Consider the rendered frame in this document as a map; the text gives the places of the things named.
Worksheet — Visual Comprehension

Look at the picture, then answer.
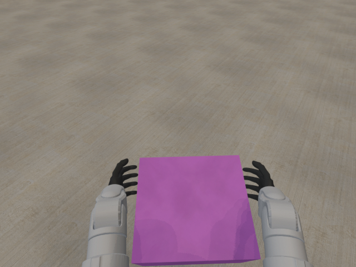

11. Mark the carton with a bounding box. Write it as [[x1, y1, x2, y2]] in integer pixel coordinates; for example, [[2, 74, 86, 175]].
[[131, 155, 261, 266]]

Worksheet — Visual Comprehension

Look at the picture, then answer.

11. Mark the robot right hand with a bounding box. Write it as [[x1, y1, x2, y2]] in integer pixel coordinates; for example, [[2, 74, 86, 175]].
[[243, 161, 275, 201]]

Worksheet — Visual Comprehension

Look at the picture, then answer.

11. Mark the robot left forearm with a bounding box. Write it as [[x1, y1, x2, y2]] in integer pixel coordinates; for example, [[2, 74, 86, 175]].
[[82, 184, 129, 267]]

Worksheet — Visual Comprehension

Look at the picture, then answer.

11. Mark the robot left hand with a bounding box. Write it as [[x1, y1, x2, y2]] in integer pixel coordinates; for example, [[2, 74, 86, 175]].
[[109, 159, 138, 197]]

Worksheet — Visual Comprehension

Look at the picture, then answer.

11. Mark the robot right forearm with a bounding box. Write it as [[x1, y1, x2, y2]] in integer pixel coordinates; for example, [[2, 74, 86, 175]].
[[258, 186, 313, 267]]

